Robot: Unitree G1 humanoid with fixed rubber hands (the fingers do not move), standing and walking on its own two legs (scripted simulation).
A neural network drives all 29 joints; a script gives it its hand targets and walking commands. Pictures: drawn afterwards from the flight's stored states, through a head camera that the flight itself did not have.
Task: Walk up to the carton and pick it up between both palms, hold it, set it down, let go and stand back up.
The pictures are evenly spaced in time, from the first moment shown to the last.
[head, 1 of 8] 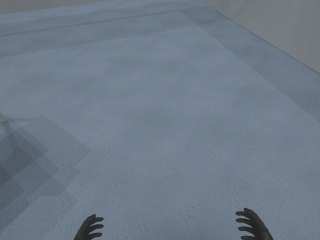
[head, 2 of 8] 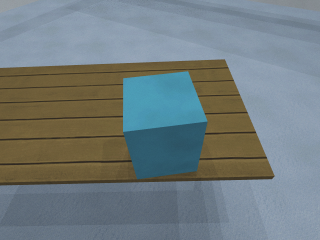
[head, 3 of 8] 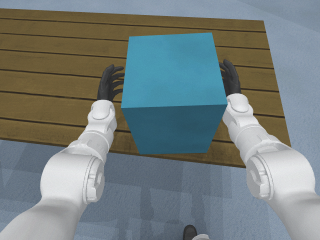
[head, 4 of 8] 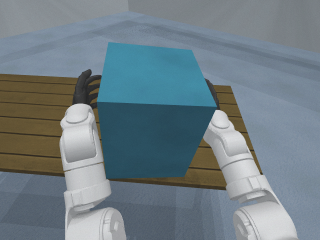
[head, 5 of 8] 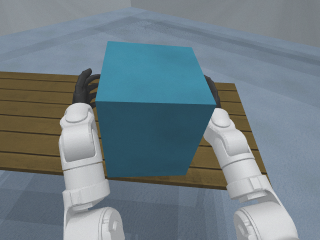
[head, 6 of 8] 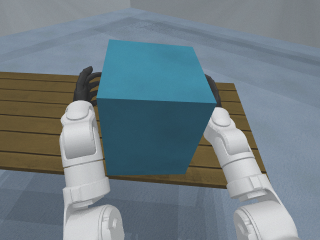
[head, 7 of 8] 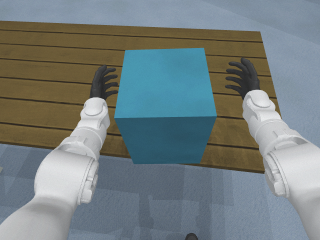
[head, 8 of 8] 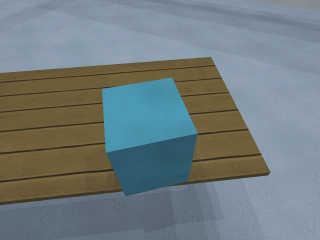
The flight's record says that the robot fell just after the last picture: no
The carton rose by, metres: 0.20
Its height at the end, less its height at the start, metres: +0.00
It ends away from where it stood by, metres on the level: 0.04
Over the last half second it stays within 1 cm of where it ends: yes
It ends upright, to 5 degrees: yes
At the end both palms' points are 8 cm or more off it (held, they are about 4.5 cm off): yes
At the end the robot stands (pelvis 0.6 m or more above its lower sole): yes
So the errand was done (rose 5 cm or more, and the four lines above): yes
